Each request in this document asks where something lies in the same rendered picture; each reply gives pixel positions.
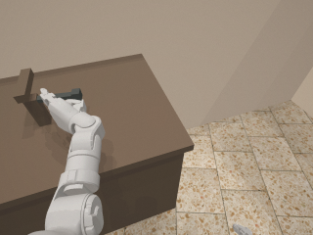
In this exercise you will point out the right robot hand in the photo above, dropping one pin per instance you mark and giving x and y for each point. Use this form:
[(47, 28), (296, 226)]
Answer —
[(241, 230)]

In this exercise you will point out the left robot hand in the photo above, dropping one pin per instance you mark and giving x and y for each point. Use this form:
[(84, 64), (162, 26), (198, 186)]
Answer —
[(62, 110)]

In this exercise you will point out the counter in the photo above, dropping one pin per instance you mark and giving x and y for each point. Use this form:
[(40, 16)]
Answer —
[(142, 151)]

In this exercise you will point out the tap lever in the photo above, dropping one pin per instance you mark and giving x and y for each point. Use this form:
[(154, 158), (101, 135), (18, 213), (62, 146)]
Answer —
[(75, 94)]

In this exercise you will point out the robot left upper arm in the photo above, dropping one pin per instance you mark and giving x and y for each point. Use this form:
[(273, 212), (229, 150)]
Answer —
[(80, 214)]

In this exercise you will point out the left robot forearm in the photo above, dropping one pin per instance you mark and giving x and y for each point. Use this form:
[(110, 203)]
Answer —
[(81, 175)]

